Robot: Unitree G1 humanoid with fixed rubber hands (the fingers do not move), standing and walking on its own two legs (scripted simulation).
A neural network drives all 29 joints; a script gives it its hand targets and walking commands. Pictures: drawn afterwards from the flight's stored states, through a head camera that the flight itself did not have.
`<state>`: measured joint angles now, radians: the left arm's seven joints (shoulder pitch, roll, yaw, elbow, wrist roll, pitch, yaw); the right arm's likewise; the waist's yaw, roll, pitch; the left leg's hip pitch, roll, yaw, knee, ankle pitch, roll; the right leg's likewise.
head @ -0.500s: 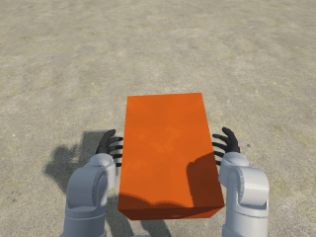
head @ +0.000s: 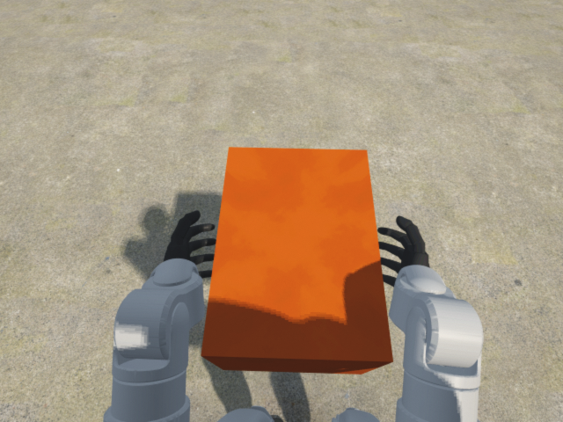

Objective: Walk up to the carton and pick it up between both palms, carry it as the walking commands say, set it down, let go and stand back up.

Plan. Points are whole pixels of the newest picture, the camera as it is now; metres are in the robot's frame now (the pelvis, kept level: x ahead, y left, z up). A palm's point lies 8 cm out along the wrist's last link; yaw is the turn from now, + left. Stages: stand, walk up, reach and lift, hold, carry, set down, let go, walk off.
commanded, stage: carry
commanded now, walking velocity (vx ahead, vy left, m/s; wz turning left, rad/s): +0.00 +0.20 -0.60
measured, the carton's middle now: (294, 260) +0.34 +0.01 +0.03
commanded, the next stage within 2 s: none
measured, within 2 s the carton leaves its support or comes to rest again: neither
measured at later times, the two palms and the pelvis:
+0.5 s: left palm (105, 298) +0.22 +0.22 +0.11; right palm (363, 335) +0.20 -0.07 +0.12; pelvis -0.05 +0.10 +0.00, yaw -9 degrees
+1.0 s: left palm (170, 312) +0.23 +0.15 +0.08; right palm out of the picture +0.10 -0.10 +0.08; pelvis -0.10 +0.16 +0.01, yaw -22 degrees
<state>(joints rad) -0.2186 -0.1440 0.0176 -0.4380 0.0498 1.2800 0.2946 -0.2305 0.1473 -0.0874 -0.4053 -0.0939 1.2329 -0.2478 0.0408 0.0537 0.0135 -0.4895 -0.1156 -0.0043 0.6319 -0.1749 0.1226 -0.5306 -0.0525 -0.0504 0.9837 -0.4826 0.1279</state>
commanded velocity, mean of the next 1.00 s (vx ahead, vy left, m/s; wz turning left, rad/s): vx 0.00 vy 0.20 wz -0.60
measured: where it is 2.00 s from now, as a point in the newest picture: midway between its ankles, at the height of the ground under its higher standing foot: outside the picture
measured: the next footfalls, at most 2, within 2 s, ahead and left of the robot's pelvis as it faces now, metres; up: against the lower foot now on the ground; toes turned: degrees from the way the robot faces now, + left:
right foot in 0.08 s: +0.05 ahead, -0.11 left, +0.00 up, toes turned -4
left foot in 0.32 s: +0.00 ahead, +0.19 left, +0.00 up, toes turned -1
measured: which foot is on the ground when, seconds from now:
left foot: down 0.00-0.10, up 0.12-0.30, down 0.32-0.78, up 0.80-1.00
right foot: up 0.00-0.06, down 0.08-0.60, up 0.62-0.74, down 0.76-1.00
